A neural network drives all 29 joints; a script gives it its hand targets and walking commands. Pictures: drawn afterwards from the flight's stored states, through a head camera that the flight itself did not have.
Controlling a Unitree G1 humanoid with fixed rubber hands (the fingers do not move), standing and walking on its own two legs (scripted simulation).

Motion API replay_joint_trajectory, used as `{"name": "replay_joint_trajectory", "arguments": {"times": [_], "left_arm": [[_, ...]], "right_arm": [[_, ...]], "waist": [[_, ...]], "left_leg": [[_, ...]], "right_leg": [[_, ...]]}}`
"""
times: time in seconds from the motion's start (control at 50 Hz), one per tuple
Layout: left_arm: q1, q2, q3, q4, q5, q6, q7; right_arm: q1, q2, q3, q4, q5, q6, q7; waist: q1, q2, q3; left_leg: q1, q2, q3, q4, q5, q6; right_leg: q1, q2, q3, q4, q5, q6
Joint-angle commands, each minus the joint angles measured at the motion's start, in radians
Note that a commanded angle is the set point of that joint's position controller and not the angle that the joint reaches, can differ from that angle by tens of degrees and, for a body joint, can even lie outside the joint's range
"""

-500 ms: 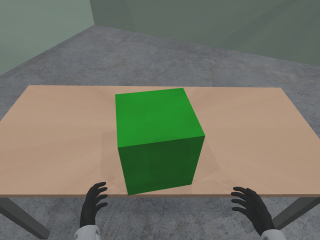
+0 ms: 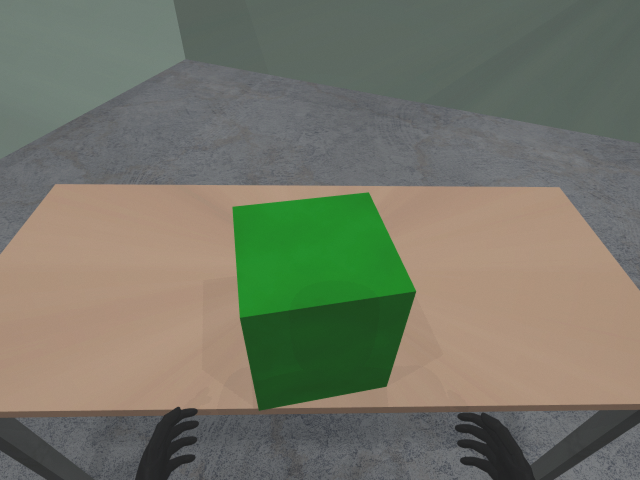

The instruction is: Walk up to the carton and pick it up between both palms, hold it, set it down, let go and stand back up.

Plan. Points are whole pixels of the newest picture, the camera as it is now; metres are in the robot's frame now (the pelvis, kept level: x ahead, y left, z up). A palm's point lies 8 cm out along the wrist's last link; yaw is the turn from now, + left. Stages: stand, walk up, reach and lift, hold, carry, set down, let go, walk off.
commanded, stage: set down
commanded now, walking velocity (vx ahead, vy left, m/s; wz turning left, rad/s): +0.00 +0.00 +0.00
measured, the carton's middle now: (313, 301) +0.40 +0.05 -0.02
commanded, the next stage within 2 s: let go in 0.62 s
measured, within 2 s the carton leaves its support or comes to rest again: neither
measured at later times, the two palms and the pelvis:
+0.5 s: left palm out of the picture +0.14 +0.25 -0.07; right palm out of the picture +0.16 -0.20 -0.07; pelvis +0.00 +0.02 +0.00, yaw +0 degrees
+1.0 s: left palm out of the picture +0.16 +0.24 -0.08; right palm out of the picture +0.14 -0.21 -0.08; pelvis -0.01 +0.02 +0.00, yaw -1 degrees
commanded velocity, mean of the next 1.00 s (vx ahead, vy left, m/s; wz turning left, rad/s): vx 0.00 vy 0.00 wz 0.00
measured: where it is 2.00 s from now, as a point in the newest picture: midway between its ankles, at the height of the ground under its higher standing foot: outside the picture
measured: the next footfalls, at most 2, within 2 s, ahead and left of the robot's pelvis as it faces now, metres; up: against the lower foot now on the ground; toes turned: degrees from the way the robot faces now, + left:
none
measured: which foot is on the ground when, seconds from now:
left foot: down 0.00-1.00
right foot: down 0.00-1.00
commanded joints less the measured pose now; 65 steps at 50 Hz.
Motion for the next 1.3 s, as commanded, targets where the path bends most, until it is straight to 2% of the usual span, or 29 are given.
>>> {"name": "replay_joint_trajectory", "arguments": {"times": [0.0,0.34,0.58,0.68,0.72,0.78,0.8,0.82,0.88,0.92,0.98,1.04,1.1,1.14,1.16,1.18,1.2,1.24,1.28], "left_arm": [[-0.059,0.078,0.014,-0.128,0.012,0.003,-0.011],[-0.034,0.119,0.009,-0.128,0.026,0.114,-0.054],[-0.079,0.157,0.009,-0.09,0.021,0.192,-0.088],[-0.128,0.167,-0.018,-0.108,0.013,0.213,-0.087],[-0.134,0.164,-0.03,-0.116,0.009,0.211,-0.075],[-0.113,0.163,-0.024,-0.087,0.011,0.205,-0.071],[-0.109,0.174,-0.009,-0.058,0.011,0.205,-0.076],[-0.111,0.172,-0.008,-0.064,0.009,0.202,-0.076],[-0.114,0.167,-0.009,-0.046,0.009,0.203,-0.082],[-0.133,0.169,-0.009,-0.051,0.004,0.205,-0.084],[-0.132,0.167,-0.007,-0.066,0.006,0.2,-0.082],[-0.133,0.176,0.0,-0.069,0.012,0.203,-0.078],[-0.144,0.174,-0.014,-0.086,0.01,0.204,-0.075],[-0.141,0.172,-0.016,-0.081,0.012,0.21,-0.076],[0.0,0.216,0.007,0.03,0.023,0.133,-0.065],[0.017,0.227,0.008,0.045,0.013,0.113,-0.067],[0.005,0.232,0.012,0.049,0.013,0.097,-0.068],[-0.012,0.216,0.006,0.06,0.012,0.079,-0.071],[-0.007,0.213,0.003,0.068,0.012,0.076,-0.072]], "right_arm": [[-0.068,-0.11,-0.056,-0.117,-0.029,0.0,-0.012],[-0.022,-0.072,-0.112,-0.156,-0.123,0.095,-0.045],[-0.029,-0.045,-0.132,-0.151,-0.171,0.151,-0.078],[-0.056,-0.051,-0.171,-0.139,-0.2,0.15,-0.084],[-0.072,-0.06,-0.185,-0.135,-0.206,0.146,-0.071],[-0.069,-0.067,-0.18,-0.132,-0.203,0.148,-0.058],[-0.065,-0.075,-0.162,-0.138,-0.196,0.15,-0.058],[-0.066,-0.072,-0.158,-0.143,-0.188,0.148,-0.058],[-0.06,-0.077,-0.156,-0.132,-0.192,0.147,-0.062],[-0.062,-0.069,-0.155,-0.138,-0.193,0.151,-0.064],[-0.05,-0.077,-0.152,-0.142,-0.186,0.147,-0.063],[-0.051,-0.071,-0.151,-0.15,-0.185,0.148,-0.062],[-0.052,-0.071,-0.165,-0.148,-0.192,0.154,-0.062],[-0.043,-0.071,-0.161,-0.154,-0.191,0.163,-0.064],[0.064,-0.135,-0.173,-0.099,-0.194,0.251,-0.099],[0.072,-0.136,-0.173,-0.111,-0.192,0.285,-0.108],[0.062,-0.131,-0.173,-0.122,-0.196,0.299,-0.111],[0.073,-0.12,-0.169,-0.126,-0.194,0.316,-0.113],[0.084,-0.12,-0.167,-0.12,-0.194,0.324,-0.111]], "waist": [[-0.005,0.018,-0.036],[-0.011,0.046,-0.009],[-0.022,0.051,-0.005],[-0.041,0.066,-0.015],[-0.042,0.076,-0.022],[-0.036,0.06,-0.033],[-0.018,0.032,-0.027],[-0.014,0.033,-0.035],[-0.019,0.031,-0.034],[-0.022,0.028,-0.017],[-0.023,0.044,-0.032],[-0.016,0.056,-0.027],[-0.03,0.069,-0.016],[-0.032,0.055,-0.016],[-0.014,0.065,-0.103],[-0.024,0.04,-0.079],[-0.027,0.023,-0.086],[-0.037,0.032,-0.095],[-0.039,0.028,-0.038]], "left_leg": [[0.198,-0.042,0.01,0.007,0.282,0.025],[0.252,-0.041,0.008,0.012,0.321,0.011],[0.26,-0.041,0.014,0.022,0.281,0.009],[0.261,-0.023,0.015,0.026,0.236,0.006],[0.253,-0.013,0.012,0.028,0.236,0.003],[0.257,-0.017,0.01,0.037,0.277,0.003],[0.238,-0.019,0.013,0.035,0.267,0.012],[0.225,-0.021,0.013,0.031,0.257,0.013],[0.217,-0.024,0.017,0.032,0.265,0.01],[0.212,-0.028,0.021,0.031,0.245,0.012],[0.216,-0.033,0.019,0.037,0.247,0.009],[0.206,-0.034,0.023,0.037,0.231,0.007],[0.2,-0.033,0.02,0.036,0.213,0.006],[0.203,-0.032,0.019,0.035,0.191,0.007],[0.031,0.063,-0.073,0.114,0.345,0.067],[0.009,0.073,-0.083,0.098,0.297,0.073],[0.026,0.081,-0.085,0.105,0.341,0.083],[0.019,0.083,-0.084,0.108,0.3,0.082],[-0.014,0.077,-0.093,0.097,0.228,0.074]], "right_leg": [[-0.176,-0.036,0.022,-0.133,0.312,0.03],[-0.203,-0.023,-0.013,-0.165,0.242,0.032],[-0.215,-0.021,-0.03,-0.153,0.217,0.045],[-0.237,-0.011,-0.046,-0.13,0.182,0.04],[-0.243,-0.005,-0.053,-0.123,0.158,0.029],[-0.23,-0.003,-0.048,-0.123,0.189,0.027],[-0.203,-0.01,-0.034,-0.117,0.215,0.027],[-0.193,-0.014,-0.029,-0.114,0.226,0.03],[-0.177,-0.013,-0.028,-0.106,0.268,0.033],[-0.19,-0.017,-0.023,-0.111,0.252,0.035],[-0.192,-0.024,-0.015,-0.104,0.287,0.038],[-0.191,-0.027,-0.016,-0.098,0.275,0.037],[-0.203,-0.029,-0.015,-0.099,0.247,0.032],[-0.212,-0.029,-0.016,-0.101,0.225,0.034],[-0.104,-0.097,0.066,-0.032,0.299,0.036],[-0.078,-0.119,0.077,-0.033,0.3,0.045],[-0.072,-0.127,0.086,-0.014,0.385,0.048],[-0.078,-0.13,0.092,-0.024,0.385,0.047],[-0.11,-0.126,0.092,-0.046,0.328,0.047]]}}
